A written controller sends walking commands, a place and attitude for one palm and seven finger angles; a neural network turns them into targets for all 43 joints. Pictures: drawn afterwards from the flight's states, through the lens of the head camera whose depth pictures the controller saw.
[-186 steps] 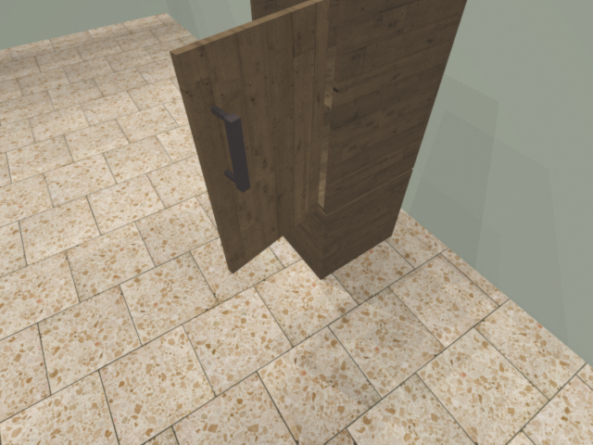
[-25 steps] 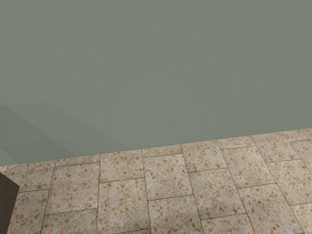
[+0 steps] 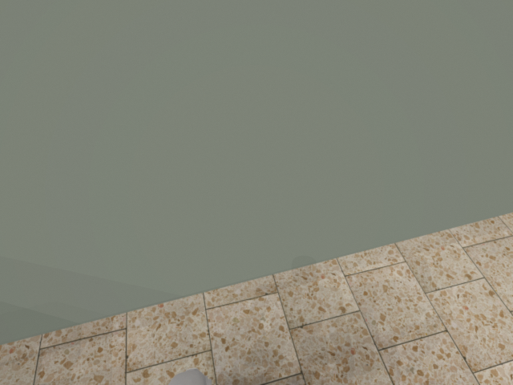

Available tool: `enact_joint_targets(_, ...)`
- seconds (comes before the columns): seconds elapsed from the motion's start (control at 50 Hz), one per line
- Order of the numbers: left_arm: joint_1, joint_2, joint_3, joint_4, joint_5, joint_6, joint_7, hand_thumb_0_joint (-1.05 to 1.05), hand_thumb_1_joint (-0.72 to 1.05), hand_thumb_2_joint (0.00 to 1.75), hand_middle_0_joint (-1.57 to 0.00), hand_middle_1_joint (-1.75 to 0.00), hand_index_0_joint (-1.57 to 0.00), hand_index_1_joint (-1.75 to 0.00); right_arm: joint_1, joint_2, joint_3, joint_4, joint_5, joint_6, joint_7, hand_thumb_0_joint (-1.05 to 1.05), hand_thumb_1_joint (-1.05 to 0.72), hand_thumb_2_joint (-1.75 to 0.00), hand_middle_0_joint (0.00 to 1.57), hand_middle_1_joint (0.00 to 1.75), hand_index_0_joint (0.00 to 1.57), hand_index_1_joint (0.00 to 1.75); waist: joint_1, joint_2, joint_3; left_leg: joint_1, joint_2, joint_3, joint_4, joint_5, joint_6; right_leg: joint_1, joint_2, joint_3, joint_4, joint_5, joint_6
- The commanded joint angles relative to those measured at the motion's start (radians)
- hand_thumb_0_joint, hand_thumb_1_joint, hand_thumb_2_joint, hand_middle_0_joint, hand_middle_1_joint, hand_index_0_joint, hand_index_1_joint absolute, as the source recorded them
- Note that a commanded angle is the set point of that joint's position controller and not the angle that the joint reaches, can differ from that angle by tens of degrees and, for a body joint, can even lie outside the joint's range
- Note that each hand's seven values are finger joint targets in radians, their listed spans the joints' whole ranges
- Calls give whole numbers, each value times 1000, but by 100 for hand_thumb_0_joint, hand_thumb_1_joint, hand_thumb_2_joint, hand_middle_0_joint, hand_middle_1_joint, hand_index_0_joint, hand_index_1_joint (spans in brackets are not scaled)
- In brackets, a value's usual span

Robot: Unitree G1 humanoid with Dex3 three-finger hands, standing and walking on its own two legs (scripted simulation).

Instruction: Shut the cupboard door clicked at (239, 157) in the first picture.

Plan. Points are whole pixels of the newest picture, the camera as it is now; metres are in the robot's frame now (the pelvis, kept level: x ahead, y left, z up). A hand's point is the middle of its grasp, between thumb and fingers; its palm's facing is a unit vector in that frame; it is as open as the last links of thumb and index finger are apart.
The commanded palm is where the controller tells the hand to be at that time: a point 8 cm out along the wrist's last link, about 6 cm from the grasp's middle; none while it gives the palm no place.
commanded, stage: turn to face it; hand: left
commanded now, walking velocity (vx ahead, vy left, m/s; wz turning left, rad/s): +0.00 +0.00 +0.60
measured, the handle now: out of the picture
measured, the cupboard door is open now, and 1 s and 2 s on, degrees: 100 100 100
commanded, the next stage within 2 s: none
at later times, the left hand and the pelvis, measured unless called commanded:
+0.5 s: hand (145, 370) +0.17 +0.20 -0.17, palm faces +0.28 -0.92 -0.28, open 7.4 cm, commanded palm none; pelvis +0.12 -0.03 -0.02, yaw +15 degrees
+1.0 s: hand out of the picture +0.13 +0.19 -0.17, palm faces +0.56 -0.78 -0.29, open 7.4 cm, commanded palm none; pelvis +0.18 -0.05 -0.02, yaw +34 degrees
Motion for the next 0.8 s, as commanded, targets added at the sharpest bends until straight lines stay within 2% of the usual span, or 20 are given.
enact_joint_targets(0.0, 82, 115, 9, -6, -8, -21, 1, 0, 90, 90, -20, -30, -20, -30, 3, -25, 8, -42, 4, -13, 8, 0, -90, -90, 20, 30, 20, 30, 26, -68, -24, 41, -24, 2, -179, 85, 12, 85, -264, 103, -103, 458, -90)
enact_joint_targets(0.08, 61, 105, 5, -9, -12, -1, 13, 0, 90, 90, -20, -30, -20, -30, 93, -100, -1, -15, -1, -21, 1, 0, -90, -90, 20, 30, 20, 30, -31, -5, -55, 287, -42, -18, -345, 365, 44, 25, -219, -7, 144, 470, 8)
enact_joint_targets(0.1, 91, 84, 2, -24, -16, 10, 15, 0, 90, 90, -20, -30, -20, -30, 161, -176, -15, -7, -11, -24, -8, 0, -90, -90, 20, 30, 20, 30, -45, 157, -114, 426, 81, -195, -361, 587, 117, -105, -143, -42, 337, 236, 62)
enact_joint_targets(0.12, 117, 54, -6, -42, -28, 16, 16, 0, 90, 90, -20, -30, -20, -30, 209, -248, -30, -4, -13, -19, -21, 0, -90, -90, 20, 30, 20, 30, -52, 348, -172, 543, 274, -447, -410, 842, 256, -271, -34, -46, 583, -352, 104)
enact_joint_targets(0.16, 20, 75, -4, -102, -16, 37, 19, 0, 90, 90, -20, -30, -20, -30, 140, -251, -31, -39, -8, 2, -33, 0, -90, -90, 20, 30, 20, 30, -36, 211, -72, 382, 293, -501, -493, 555, 303, -348, -56, 97, 769, -401, 98)
enact_joint_targets(0.26, -18, 62, 12, -116, -15, 67, 6, 0, 90, 90, -20, -30, -20, -30, -1, -221, -28, -96, -8, 4, -43, 0, -90, -90, 20, 30, 20, 30, 16, 154, -106, 243, 157, -356, -508, 430, 212, -270, -62, 116, 641, -248, 121)
enact_joint_targets(0.34, -9, 64, 19, -145, -11, 80, 7, 0, 90, 90, -20, -30, -20, -30, -55, -245, -48, -134, -12, 29, -34, 0, -90, -90, 20, 30, 20, 30, 23, 174, -122, 168, 113, -373, -528, 158, 193, -160, -30, 85, 420, -208, 116)
enact_joint_targets(0.4, 76, 101, 33, -139, -8, 76, 11, 0, 90, 90, -20, -30, -20, -30, -124, -237, -60, -169, -4, 51, -25, 0, -90, -90, 20, 30, 20, 30, 76, 129, -92, -15, 30, -349, -463, -50, 131, 63, -25, 75, 129, -60, 108)
enact_joint_targets(0.42, 106, 171, 47, -145, 5, 68, 19, 0, 90, 90, -20, -30, -20, -30, -140, -187, -55, -190, 5, 56, -18, 0, -90, -90, 20, 30, 20, 30, 99, -61, -65, -158, -76, -252, -300, -159, 67, 141, -185, 252, -65, -190, 60)
enact_joint_targets(0.44, 97, 269, 65, -167, 16, 66, 24, 0, 90, 90, -20, -30, -20, -30, -161, -130, -49, -219, 7, 56, -10, 0, -90, -90, 20, 30, 20, 30, 118, -354, -26, -217, -186, -79, 16, -265, 0, 59, -464, 551, -229, -277, -50)
enact_joint_targets(0.46, 32, 264, 54, -196, 6, 68, 29, 0, 90, 90, -20, -30, -20, -30, -168, -183, -63, -221, 1, 58, -2, 0, -90, -90, 20, 30, 20, 30, 92, -262, -17, -147, -115, -130, 224, -290, 11, -79, -522, 526, -232, -229, -101)
enact_joint_targets(0.48, -59, 235, 46, -222, 7, 67, 28, 0, 90, 90, -20, -30, -20, -30, -117, -163, -62, -210, 0, 63, 6, 0, -90, -90, 20, 30, 20, 30, 33, -181, -13, -117, -97, -128, 299, -232, 16, -126, -467, 415, -196, -205, -105)
enact_joint_targets(0.52, -96, 182, 29, -231, 3, 62, 27, 0, 90, 90, -20, -30, -20, -30, -108, -143, -56, -175, -3, 72, 14, 0, -90, -90, 20, 30, 20, 30, 8, -194, 0, -116, -74, -92, 356, -155, -6, -96, -350, 236, -103, 76, -58)
enact_joint_targets(0.56, -56, 172, 25, -216, 4, 54, 26, 0, 90, 90, -20, -30, -20, -30, -122, -118, -43, -188, 5, 68, 18, 0, -90, -90, 20, 30, 20, 30, 24, -202, -20, -97, -79, -45, 205, -165, -22, 22, -326, 118, -34, 406, -43)
enact_joint_targets(0.64, 60, 227, 36, -184, 6, 49, 25, 0, 90, 90, -20, -30, -20, -30, -183, -104, -18, -213, 9, 51, 19, 0, -90, -90, 20, 30, 20, 30, 80, -174, -91, -21, -108, 31, -102, -157, -18, 207, -345, 80, 107, 762, -38)
enact_joint_targets(0.7, 37, 251, 42, -186, -3, 50, 19, 0, 90, 90, -20, -30, -20, -30, -127, -138, -20, -209, 8, 46, 15, 0, -90, -90, 20, 30, 20, 30, 43, -175, -115, 140, -139, 62, -292, -4, 4, 156, -331, 16, 218, 796, 7)
enact_joint_targets(0.72, 11, 248, 41, -196, -10, 51, 17, 0, 90, 90, -20, -30, -20, -30, -59, -172, -29, -191, 4, 42, 13, 0, -90, -90, 20, 30, 20, 30, -1, -144, -146, 273, -126, 45, -389, 136, 18, 82, -321, -11, 314, 724, 43)
enact_joint_targets(0.74, -3, 213, 34, -219, -17, 54, 12, 0, 90, 90, -20, -30, -20, -30, 12, -253, -50, -176, -5, 35, 7, 0, -90, -90, 20, 30, 20, 30, -40, 32, -207, 482, 14, -112, -411, 413, 78, -116, -264, -45, 478, 436, 96)
enact_joint_targets(0.76, -44, 138, 9, -260, -22, 59, 8, 0, 90, 90, -20, -30, -20, -30, 80, -354, -77, -169, -4, 32, 1, 0, -90, -90, 20, 30, 20, 30, -78, 319, -226, 615, 294, -480, -422, 863, 240, -396, -124, -26, 710, -363, 158)
enact_joint_targets(0.78, -105, 163, 11, -284, -14, 78, 16, 0, 90, 90, -20, -30, -20, -30, 119, -377, -78, -147, 1, 43, -8, 0, -90, -90, 20, 30, 20, 30, -90, 226, -227, 577, 335, -481, -408, 892, 317, -435, -119, 107, 800, -441, 146)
